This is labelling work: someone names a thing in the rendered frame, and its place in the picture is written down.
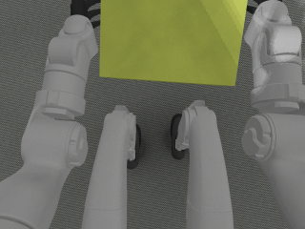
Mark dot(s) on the left robot hand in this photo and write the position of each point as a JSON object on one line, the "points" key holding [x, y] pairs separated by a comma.
{"points": [[80, 7]]}

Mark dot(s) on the left robot upper arm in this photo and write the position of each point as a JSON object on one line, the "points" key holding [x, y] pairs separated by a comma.
{"points": [[50, 149]]}

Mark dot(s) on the right robot upper arm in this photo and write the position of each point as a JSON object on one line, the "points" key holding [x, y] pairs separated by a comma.
{"points": [[277, 143]]}

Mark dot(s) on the left robot forearm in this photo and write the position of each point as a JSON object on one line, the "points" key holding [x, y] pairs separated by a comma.
{"points": [[66, 72]]}

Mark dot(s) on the robot shin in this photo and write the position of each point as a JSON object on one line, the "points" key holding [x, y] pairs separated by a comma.
{"points": [[131, 148], [181, 143]]}

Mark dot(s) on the robot left shin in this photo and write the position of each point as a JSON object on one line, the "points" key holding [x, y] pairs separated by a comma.
{"points": [[131, 148]]}

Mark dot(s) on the carton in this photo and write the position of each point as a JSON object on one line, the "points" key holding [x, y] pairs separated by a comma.
{"points": [[176, 41]]}

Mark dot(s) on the right robot forearm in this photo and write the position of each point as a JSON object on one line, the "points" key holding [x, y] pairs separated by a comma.
{"points": [[276, 61]]}

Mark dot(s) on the robot right shin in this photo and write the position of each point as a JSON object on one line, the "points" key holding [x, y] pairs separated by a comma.
{"points": [[181, 143]]}

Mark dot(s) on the right robot hand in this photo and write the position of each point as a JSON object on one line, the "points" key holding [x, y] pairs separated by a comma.
{"points": [[252, 9]]}

